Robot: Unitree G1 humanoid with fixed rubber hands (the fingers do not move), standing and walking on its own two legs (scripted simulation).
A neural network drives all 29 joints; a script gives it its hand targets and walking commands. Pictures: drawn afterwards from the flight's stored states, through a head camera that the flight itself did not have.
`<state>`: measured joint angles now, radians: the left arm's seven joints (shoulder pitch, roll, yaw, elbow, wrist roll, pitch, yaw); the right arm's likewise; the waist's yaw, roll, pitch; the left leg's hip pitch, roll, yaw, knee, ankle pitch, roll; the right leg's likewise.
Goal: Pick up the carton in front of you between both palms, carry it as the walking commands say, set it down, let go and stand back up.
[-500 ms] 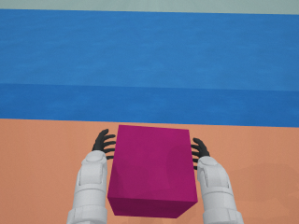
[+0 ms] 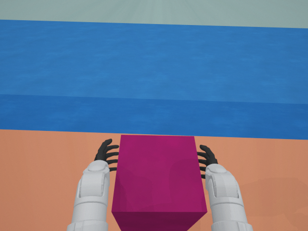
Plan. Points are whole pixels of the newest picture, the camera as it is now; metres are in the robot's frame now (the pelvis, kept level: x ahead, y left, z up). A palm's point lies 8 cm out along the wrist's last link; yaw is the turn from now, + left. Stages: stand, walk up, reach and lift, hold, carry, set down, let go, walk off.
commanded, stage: hold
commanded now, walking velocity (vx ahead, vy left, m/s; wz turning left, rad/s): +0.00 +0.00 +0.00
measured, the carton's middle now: (156, 186) +0.29 +0.00 -0.04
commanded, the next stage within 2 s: carry in 0.78 s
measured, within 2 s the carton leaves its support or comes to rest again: neither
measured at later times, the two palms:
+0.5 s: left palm (101, 163) +0.29 +0.15 +0.06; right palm (211, 169) +0.29 -0.15 +0.05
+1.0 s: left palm (90, 151) +0.32 +0.18 +0.08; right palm (196, 154) +0.32 -0.11 +0.07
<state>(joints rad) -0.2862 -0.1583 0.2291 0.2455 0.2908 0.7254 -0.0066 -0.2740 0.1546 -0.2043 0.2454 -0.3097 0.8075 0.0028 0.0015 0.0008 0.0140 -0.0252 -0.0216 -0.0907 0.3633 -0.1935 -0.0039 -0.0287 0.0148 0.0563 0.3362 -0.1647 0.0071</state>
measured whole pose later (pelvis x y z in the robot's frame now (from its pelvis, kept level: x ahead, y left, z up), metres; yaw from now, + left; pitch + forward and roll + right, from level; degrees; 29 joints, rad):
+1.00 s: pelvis +0.03 +0.02 -0.01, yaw +1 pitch +1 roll -1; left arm -0.25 -0.15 0.15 0.00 0.23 0.87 0.09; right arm -0.24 0.15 -0.11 0.03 -0.20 0.92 -0.09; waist -0.01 -0.01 -0.12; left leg -0.23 -0.01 0.04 0.49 -0.26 0.03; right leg -0.28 -0.03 -0.01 0.61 -0.36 0.00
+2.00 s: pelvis +0.58 +0.08 +0.00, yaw +1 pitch +4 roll -2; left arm -0.12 -0.13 0.03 -0.38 0.12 1.16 0.16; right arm -0.07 0.13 -0.03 -0.40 -0.09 1.21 -0.16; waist -0.02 -0.01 -0.08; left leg -0.19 0.02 0.25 0.30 -0.20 0.09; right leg -0.59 -0.11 -0.09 0.99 -0.19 0.00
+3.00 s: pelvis +0.89 +0.10 -0.02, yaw +3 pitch +4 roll -1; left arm -0.62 -0.14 0.26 0.01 0.16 1.13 0.23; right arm -0.58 0.16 -0.22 -0.02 -0.16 1.19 -0.24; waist 0.01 0.00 -0.03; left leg -0.25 0.00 0.10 0.57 -0.38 0.05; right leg -0.35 -0.04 -0.17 0.57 -0.28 -0.03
